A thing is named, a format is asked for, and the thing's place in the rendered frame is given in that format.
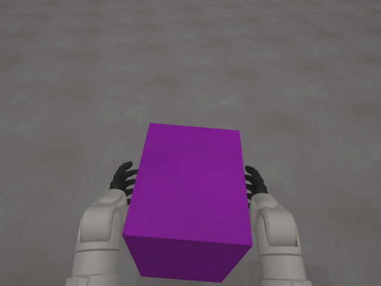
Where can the carton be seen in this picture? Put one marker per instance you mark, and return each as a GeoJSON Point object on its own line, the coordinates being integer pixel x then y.
{"type": "Point", "coordinates": [188, 216]}

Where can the robot right hand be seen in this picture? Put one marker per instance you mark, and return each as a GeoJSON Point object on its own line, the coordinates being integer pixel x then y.
{"type": "Point", "coordinates": [257, 182]}

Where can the right robot forearm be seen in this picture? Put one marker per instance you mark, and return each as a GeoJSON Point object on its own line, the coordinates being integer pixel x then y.
{"type": "Point", "coordinates": [278, 243]}

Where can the left robot forearm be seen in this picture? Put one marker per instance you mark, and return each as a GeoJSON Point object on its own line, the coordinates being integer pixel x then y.
{"type": "Point", "coordinates": [98, 241]}

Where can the robot left hand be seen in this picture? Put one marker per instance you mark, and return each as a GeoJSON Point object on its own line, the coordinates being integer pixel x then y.
{"type": "Point", "coordinates": [119, 180]}

